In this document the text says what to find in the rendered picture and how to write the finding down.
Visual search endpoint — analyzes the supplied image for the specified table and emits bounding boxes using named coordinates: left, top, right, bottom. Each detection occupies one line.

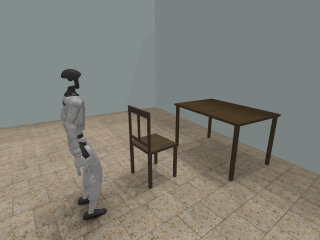
left=174, top=98, right=281, bottom=181

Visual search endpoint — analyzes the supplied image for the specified robot left forearm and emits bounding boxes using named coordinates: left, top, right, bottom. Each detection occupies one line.
left=61, top=120, right=69, bottom=140

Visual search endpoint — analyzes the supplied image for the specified robot right shin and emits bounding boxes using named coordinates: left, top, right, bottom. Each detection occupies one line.
left=88, top=179, right=103, bottom=214

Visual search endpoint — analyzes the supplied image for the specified robot right upper arm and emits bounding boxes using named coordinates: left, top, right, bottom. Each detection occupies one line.
left=65, top=96, right=83, bottom=131

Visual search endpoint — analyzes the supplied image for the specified chair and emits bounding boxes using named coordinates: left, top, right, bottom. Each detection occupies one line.
left=128, top=105, right=178, bottom=189

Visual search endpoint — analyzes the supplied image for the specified right robot hand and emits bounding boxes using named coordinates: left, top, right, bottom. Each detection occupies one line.
left=74, top=155, right=89, bottom=176

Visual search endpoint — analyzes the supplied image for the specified robot right forearm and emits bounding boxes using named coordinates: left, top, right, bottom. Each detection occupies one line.
left=67, top=125, right=82, bottom=158

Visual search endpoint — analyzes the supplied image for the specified robot torso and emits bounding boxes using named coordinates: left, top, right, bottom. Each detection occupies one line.
left=62, top=93, right=87, bottom=146

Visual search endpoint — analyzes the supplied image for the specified left robot hand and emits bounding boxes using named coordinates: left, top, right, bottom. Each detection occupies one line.
left=67, top=140, right=74, bottom=156

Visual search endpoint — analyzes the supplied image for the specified robot left upper arm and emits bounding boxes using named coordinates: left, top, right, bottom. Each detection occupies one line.
left=60, top=105, right=66, bottom=122

